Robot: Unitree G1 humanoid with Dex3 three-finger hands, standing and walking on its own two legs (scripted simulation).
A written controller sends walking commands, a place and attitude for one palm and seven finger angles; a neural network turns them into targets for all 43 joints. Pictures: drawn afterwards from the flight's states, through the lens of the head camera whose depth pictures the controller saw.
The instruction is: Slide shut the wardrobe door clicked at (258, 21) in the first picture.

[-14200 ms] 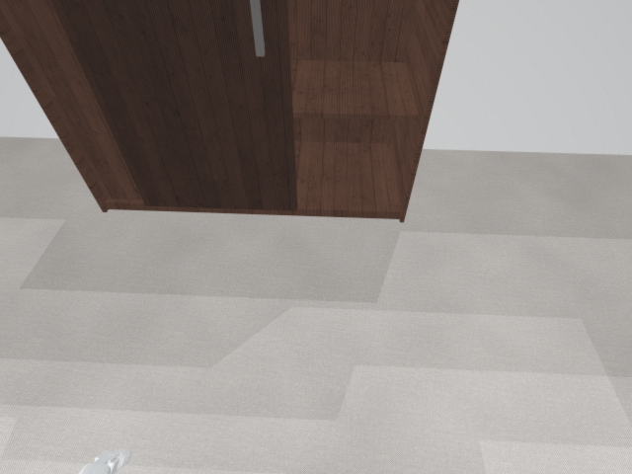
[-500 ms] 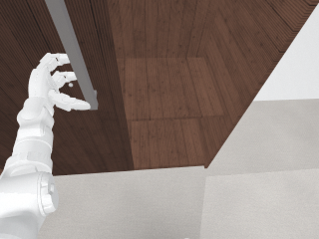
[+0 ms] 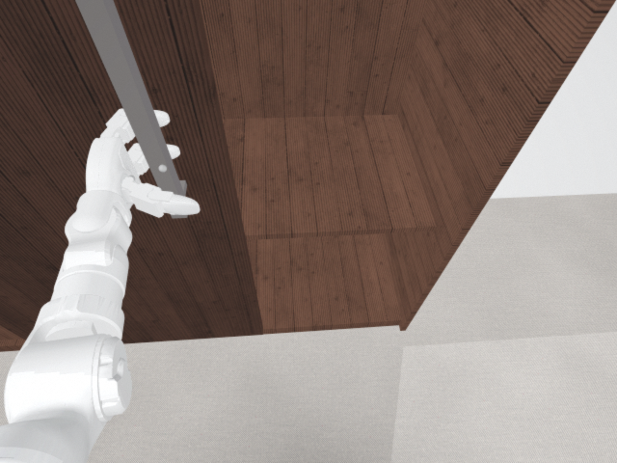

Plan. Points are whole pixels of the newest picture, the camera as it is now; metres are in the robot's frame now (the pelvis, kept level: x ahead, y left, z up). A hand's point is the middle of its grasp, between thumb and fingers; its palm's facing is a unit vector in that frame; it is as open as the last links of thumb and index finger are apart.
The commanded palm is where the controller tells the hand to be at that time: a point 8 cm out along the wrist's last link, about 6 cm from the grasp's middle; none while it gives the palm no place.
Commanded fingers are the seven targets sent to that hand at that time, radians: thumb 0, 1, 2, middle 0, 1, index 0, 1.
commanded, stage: slide the fingers in behind the handle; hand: left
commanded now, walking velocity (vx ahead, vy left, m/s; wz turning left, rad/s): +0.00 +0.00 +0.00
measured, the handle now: (149, 115) +0.51 +0.20 +0.17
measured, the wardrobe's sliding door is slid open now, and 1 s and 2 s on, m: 0.46 0.46 0.46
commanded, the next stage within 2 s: grip the handle and tug to test in 1.00 s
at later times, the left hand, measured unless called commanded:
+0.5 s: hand (174, 166) +0.46 +0.17 +0.12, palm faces +0.07 -1.00 -0.02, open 14.0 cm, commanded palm +0.44 +0.21 +0.12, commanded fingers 0.00 -0.50 0.30 -0.30 -1.20 -0.30 -1.20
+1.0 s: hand (174, 165) +0.47 +0.17 +0.12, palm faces +0.06 -1.00 -0.01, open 13.9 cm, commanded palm +0.44 +0.21 +0.12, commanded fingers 0.00 -0.50 0.30 -0.30 -1.20 -0.30 -1.20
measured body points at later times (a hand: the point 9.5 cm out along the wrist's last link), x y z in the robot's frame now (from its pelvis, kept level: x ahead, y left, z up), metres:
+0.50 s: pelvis -0.01 -0.01 +0.00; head +0.05 -0.01 +0.44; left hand +0.46 +0.22 +0.12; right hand +0.05 -0.27 -0.12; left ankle -0.01 +0.11 -0.72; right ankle +0.01 -0.11 -0.72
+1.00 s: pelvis -0.01 +0.00 +0.00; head +0.05 +0.00 +0.44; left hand +0.46 +0.22 +0.12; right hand +0.04 -0.26 -0.12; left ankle -0.01 +0.11 -0.72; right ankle +0.01 -0.11 -0.72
